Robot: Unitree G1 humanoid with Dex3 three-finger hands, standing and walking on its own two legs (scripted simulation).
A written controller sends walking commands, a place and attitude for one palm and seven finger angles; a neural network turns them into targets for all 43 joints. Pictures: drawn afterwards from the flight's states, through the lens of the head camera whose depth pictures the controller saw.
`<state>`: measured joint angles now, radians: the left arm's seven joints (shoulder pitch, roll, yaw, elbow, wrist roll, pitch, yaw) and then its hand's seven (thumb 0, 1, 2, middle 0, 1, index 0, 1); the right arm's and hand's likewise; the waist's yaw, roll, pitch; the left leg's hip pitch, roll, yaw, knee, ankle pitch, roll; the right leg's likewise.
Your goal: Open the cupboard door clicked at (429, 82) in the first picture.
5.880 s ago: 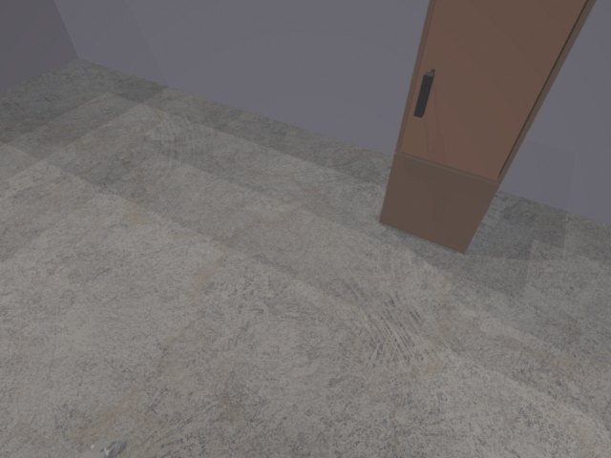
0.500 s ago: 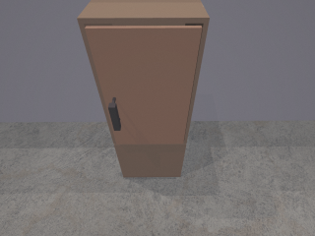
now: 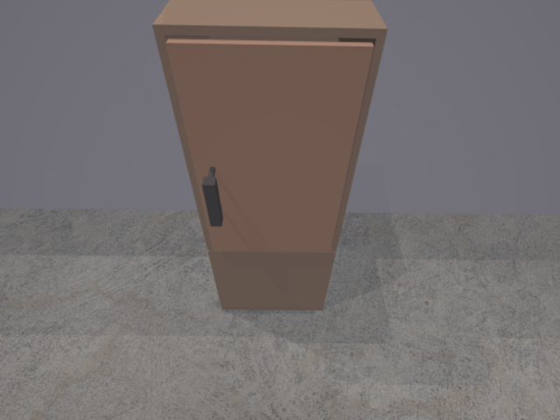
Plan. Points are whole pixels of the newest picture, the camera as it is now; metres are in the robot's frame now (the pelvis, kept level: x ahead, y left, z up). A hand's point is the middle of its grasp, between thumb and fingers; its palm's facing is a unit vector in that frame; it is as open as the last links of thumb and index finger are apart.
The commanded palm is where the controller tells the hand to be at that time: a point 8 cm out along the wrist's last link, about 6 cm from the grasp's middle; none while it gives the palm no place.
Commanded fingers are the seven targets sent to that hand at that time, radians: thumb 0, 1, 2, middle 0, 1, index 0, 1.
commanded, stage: look again from close up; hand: left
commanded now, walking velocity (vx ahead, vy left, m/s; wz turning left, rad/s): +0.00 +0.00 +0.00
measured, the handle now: (214, 196) +0.60 +0.20 -0.09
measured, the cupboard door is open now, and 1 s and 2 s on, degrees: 0 0 0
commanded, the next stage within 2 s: shuffle to correct the standing spot in 0.46 s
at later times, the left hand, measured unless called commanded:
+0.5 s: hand out of the picture -0.01 +0.17 -0.17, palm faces +0.05 -0.98 -0.18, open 7.4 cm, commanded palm none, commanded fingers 0.00 0.90 0.90 -0.20 -0.30 -0.20 -0.30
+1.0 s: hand out of the picture +0.00 +0.15 -0.19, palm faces +0.14 -0.98 -0.15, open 7.3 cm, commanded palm none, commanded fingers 0.00 0.90 0.90 -0.20 -0.30 -0.20 -0.30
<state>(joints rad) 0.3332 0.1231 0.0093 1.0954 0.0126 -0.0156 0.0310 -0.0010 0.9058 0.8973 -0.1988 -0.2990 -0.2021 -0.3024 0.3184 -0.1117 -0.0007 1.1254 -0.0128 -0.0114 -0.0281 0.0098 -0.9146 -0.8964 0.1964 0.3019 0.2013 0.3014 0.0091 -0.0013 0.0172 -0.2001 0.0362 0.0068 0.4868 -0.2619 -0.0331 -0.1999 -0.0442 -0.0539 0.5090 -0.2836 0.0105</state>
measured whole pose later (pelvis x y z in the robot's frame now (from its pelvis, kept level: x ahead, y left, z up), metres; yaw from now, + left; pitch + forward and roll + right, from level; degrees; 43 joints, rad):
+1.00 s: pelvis +0.07 -0.01 -0.02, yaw +2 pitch +1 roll -1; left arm 0.42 0.12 0.04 1.11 0.03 -0.04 0.02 0.00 0.91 0.90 -0.20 -0.30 -0.20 -0.30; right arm 0.35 -0.12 -0.02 1.12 -0.02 -0.01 -0.03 0.01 -0.91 -0.90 0.20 0.30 0.20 0.30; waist 0.02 -0.01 0.02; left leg -0.29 0.06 0.05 0.72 -0.44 0.00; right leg -0.17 -0.03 -0.11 0.60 -0.44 0.00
